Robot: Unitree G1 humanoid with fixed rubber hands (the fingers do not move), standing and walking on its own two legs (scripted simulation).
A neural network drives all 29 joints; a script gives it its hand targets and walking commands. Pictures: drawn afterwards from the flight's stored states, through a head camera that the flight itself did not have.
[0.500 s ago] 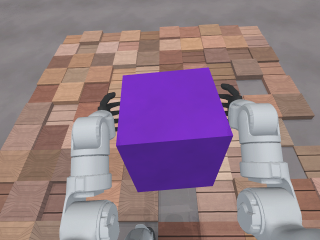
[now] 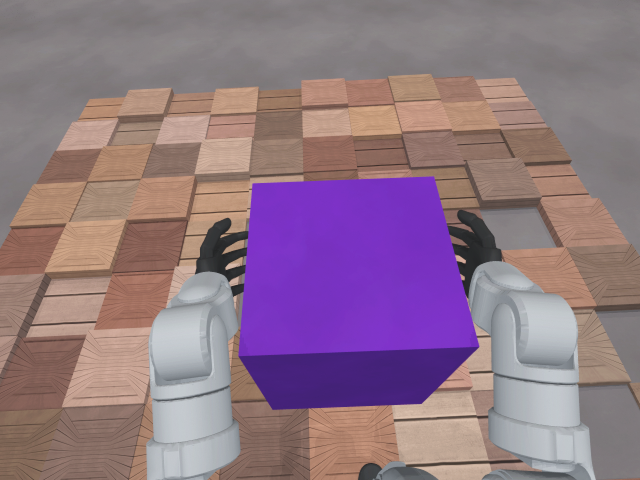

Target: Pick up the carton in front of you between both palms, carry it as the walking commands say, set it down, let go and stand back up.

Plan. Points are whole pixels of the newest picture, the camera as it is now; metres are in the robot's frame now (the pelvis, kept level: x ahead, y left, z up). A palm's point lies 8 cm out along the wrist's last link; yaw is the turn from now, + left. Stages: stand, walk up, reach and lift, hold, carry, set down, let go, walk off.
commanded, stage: carry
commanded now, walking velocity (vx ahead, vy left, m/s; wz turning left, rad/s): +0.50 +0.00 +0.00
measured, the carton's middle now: (345, 304) +0.33 -0.01 +0.02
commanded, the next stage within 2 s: none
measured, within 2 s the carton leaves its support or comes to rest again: neither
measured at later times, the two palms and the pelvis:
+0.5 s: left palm (225, 18) +0.69 +0.13 +0.23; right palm (440, 24) +0.65 -0.16 +0.22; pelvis +0.29 +0.03 +0.05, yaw -1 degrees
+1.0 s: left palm out of the picture +0.99 +0.19 +0.22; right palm out of the picture +1.02 -0.10 +0.23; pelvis +0.61 +0.01 +0.06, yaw +0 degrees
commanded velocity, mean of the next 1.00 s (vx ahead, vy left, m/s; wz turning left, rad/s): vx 0.50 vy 0.00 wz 0.00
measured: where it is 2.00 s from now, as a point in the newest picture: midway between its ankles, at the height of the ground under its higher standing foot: (312, 207)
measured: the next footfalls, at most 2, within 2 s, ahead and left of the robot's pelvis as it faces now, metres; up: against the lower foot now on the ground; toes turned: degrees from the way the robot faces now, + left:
left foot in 0.24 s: +0.27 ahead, +0.10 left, +0.01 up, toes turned +5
right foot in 0.62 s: +0.55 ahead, -0.09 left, +0.03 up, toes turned -5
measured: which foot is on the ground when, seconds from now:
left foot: up 0.00-0.22, down 0.24-0.64, up 0.66-1.00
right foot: down 0.00-0.28, up 0.30-0.60, down 0.62-1.00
